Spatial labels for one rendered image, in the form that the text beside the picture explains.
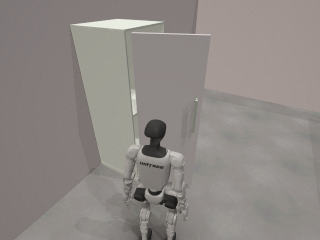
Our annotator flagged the fridge door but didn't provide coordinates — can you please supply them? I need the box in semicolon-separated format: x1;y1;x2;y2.
131;32;211;185

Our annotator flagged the left robot shin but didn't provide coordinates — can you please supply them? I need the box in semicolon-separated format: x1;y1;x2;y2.
139;208;150;240

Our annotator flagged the handle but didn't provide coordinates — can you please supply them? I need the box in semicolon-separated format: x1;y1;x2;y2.
192;98;198;133

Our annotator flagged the robot right upper arm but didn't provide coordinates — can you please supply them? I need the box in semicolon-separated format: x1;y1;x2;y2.
169;151;185;193

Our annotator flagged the left robot forearm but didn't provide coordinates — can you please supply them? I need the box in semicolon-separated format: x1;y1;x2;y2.
123;171;133;195

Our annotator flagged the robot right hand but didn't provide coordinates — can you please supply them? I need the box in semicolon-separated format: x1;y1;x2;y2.
176;205;189;222

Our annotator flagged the robot left upper arm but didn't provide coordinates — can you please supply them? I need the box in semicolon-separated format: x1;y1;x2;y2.
124;144;141;180

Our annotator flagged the robot right thigh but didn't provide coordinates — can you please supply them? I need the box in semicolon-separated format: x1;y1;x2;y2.
163;191;178;225

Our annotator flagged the robot left hand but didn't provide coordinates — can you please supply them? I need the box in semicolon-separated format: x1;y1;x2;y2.
123;192;134;206

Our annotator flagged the right robot forearm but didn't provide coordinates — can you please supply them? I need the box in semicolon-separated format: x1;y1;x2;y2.
175;182;188;210

